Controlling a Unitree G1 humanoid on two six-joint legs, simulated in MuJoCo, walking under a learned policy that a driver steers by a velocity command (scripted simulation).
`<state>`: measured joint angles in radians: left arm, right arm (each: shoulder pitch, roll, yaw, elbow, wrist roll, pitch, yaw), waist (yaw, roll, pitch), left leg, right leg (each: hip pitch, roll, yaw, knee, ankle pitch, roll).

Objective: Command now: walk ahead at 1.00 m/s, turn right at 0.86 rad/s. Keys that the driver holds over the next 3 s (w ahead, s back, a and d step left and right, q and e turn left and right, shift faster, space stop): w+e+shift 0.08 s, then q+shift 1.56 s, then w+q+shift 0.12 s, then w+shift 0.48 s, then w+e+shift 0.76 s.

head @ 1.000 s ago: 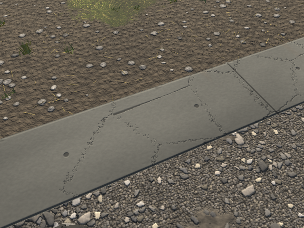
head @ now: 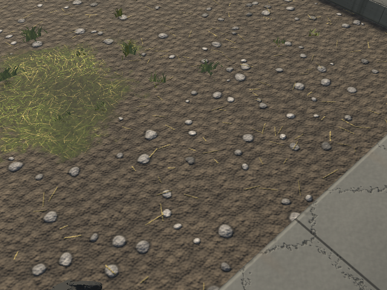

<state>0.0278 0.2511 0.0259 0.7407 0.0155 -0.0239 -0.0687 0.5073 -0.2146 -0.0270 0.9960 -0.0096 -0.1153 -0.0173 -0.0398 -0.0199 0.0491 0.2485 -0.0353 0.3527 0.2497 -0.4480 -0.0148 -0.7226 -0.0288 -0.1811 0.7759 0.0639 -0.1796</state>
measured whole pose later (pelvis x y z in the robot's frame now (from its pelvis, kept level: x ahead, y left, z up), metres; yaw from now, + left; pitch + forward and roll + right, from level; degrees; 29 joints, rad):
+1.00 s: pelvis +0.51 -0.02 -0.09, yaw +27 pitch +1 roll -4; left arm -0.04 0.19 0.01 0.46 0.02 -0.01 0.06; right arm 0.25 -0.28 -0.06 0.61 0.03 0.09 -0.11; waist -0.02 -0.04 0.05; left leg -0.28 -0.25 -0.49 0.50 -0.14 0.07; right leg -0.87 0.15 0.13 1.38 -0.18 0.10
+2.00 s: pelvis +0.52 +0.11 -0.01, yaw +79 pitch +4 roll -1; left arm 0.07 0.31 0.07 0.66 0.04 -0.01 -0.07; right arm 0.47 -0.28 -0.05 0.72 -0.05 -0.04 -0.01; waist -0.06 -0.06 -0.04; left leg -0.15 -0.09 -0.22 0.68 -0.58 0.09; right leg -0.57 0.02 -0.04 0.72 0.00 0.00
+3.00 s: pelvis +0.81 +0.93 -0.14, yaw +49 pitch +0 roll +2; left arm 0.06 0.30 0.04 0.67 0.02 -0.02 -0.06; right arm 0.46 -0.24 -0.03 0.92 -0.04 -0.07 -0.02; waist -0.01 -0.02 0.04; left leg 0.08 0.05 0.21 0.97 -0.33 -0.03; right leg -0.55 0.09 -0.14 0.74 -0.23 -0.21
